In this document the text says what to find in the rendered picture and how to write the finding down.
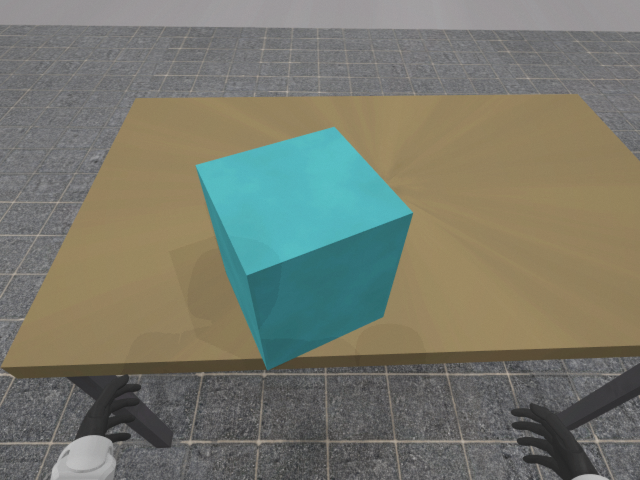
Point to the left robot forearm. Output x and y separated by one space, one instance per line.
87 458

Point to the left robot hand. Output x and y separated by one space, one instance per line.
97 420

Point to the right robot hand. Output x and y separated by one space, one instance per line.
568 457

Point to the table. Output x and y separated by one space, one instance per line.
524 244

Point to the carton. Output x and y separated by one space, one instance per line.
310 237

